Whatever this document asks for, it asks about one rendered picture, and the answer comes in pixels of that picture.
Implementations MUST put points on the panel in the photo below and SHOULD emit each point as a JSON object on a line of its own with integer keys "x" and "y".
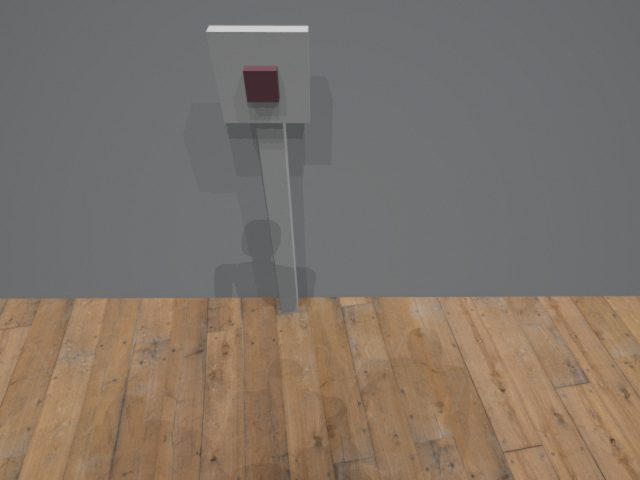
{"x": 287, "y": 47}

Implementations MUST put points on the button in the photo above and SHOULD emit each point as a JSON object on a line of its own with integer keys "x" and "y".
{"x": 261, "y": 83}

